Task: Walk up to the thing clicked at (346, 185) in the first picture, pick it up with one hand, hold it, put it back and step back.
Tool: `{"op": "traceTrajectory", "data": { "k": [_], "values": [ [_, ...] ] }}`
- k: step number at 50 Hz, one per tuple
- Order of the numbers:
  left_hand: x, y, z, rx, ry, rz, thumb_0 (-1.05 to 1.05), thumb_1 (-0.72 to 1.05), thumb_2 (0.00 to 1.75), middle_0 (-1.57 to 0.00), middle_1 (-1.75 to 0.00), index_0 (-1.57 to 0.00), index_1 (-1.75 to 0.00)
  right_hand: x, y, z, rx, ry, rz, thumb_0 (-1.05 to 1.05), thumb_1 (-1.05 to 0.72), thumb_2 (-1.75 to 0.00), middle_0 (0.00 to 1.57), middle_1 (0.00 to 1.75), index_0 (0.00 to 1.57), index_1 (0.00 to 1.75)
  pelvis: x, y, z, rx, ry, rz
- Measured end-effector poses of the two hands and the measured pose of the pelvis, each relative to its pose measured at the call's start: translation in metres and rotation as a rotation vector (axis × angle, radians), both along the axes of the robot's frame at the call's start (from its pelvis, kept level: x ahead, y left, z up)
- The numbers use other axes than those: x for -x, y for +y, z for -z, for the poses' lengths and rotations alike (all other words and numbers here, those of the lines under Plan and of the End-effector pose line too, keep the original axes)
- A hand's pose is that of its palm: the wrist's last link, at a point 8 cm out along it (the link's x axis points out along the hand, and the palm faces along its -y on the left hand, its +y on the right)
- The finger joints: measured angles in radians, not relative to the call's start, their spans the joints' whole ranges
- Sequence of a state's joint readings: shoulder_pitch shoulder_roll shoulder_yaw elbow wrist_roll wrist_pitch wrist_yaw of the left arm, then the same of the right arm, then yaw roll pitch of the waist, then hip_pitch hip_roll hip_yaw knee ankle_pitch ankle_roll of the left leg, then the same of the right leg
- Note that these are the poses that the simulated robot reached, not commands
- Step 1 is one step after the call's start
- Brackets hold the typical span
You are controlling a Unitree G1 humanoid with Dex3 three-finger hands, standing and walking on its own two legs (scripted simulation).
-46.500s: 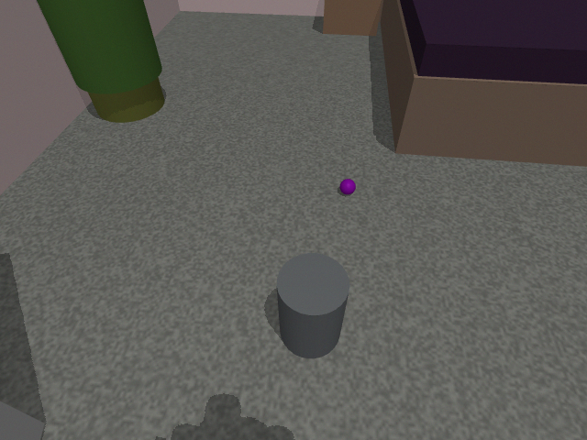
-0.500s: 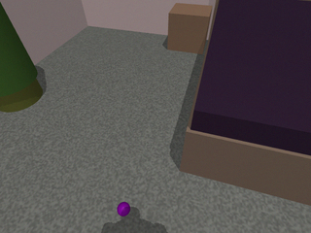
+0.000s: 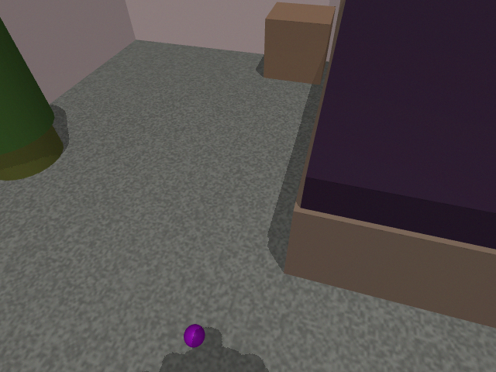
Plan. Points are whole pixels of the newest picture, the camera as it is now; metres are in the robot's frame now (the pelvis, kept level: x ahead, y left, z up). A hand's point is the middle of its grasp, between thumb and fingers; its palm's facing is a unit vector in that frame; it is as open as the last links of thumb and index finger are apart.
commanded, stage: stand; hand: left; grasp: from above
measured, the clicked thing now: (194, 335) +0.42 +0.23 -0.74
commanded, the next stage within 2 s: step back in 0.66 s
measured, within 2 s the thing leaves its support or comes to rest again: neither
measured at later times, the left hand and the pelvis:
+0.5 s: hand out of the picture +0.07 +0.24 -0.16, palm faces -0.01 -0.94 -0.34, open 7.4 cm; pelvis +0.00 -0.01 +0.00, yaw +0 degrees
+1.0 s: hand out of the picture +0.10 +0.30 -0.18, palm faces -0.02 -0.92 -0.39, open 7.4 cm; pelvis -0.05 +0.03 -0.02, yaw +0 degrees
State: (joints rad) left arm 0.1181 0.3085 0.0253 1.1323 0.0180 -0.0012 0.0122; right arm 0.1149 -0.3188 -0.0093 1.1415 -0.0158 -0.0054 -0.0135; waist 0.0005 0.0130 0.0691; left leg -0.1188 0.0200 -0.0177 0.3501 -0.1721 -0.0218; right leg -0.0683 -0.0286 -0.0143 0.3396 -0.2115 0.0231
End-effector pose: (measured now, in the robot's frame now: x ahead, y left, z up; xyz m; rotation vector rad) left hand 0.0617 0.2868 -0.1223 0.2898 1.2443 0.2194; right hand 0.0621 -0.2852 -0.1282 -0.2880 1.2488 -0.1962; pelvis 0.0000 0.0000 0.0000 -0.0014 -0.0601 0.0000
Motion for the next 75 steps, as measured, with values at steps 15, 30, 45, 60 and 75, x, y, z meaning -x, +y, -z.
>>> {"op": "traceTrajectory", "data": {
  "k": [15, 30, 45, 60, 75],
  "values": [
    [-0.003, 0.002, -0.003, -0.009, -0.007, 0.012, 0.01, 0.91, 0.90, -0.20, -0.30, -0.20, -0.30, -0.003, -0.007, -0.002, 0.005, -0.007, -0.004, 0.01, -0.90, -0.90, 0.21, 0.30, 0.20, 0.30, 0.000, -0.003, 0.000, -0.001, 0.002, 0.001],
    [-0.004, -0.001, -0.003, -0.006, -0.010, 0.027, 0.01, 0.91, 0.90, -0.20, -0.30, -0.20, -0.30, 0.002, -0.011, -0.003, 0.004, 0.000, -0.002, 0.01, -0.90, -0.90, 0.21, 0.30, 0.20, 0.30, 0.001, -0.006, 0.000, 0.000, 0.003, 0.002],
    [-0.015, 0.042, 0.012, -0.046, -0.050, 0.056, 0.01, 0.90, 0.90, -0.20, -0.30, -0.21, -0.30, 0.022, -0.017, -0.003, 0.086, 0.007, 0.016, 0.01, -0.90, -0.90, 0.21, 0.30, 0.20, 0.30, 0.032, 0.021, 0.020, 0.012, 0.031, 0.000],
    [0.013, 0.047, 0.019, -0.035, -0.052, 0.134, 0.00, 0.91, 0.90, -0.20, -0.30, -0.20, -0.30, 0.079, 0.009, -0.008, 0.102, -0.043, 0.021, 0.01, -0.90, -0.90, 0.21, 0.30, 0.20, 0.30, 0.086, 0.034, 0.020, 0.018, 0.030, 0.065],
    [0.114, 0.027, -0.009, -0.076, -0.056, 0.104, 0.01, 0.90, 0.90, -0.20, -0.30, -0.21, -0.30, 0.148, -0.015, 0.007, 0.055, -0.044, 0.029, 0.01, -0.90, -0.90, 0.21, 0.30, 0.20, 0.30, 0.154, 0.016, 0.016, -0.022, 0.027, 0.065]
  ]
}}
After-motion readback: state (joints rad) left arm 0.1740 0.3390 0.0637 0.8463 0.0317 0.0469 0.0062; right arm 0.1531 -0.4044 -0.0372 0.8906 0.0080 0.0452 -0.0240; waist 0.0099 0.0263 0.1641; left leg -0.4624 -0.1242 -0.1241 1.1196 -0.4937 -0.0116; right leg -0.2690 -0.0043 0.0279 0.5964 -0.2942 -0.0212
